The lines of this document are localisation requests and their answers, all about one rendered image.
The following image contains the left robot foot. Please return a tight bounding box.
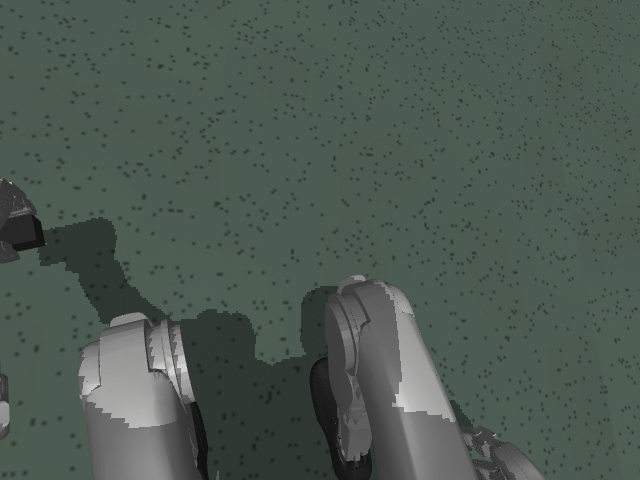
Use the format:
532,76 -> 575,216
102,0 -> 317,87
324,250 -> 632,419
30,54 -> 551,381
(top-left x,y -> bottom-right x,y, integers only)
190,401 -> 209,480

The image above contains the right robot hand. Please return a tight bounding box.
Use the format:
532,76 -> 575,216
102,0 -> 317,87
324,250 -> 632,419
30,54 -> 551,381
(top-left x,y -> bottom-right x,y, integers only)
459,425 -> 547,480

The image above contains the right robot foot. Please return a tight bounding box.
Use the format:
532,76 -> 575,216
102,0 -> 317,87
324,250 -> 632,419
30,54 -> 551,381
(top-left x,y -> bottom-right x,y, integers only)
310,357 -> 372,480

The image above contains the small box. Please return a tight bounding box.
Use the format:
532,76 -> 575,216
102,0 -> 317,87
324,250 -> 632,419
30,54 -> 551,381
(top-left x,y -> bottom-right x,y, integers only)
0,214 -> 46,252

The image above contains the left robot hand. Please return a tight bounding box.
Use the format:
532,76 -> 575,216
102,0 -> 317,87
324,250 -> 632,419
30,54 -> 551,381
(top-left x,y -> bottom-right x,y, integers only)
0,178 -> 37,264

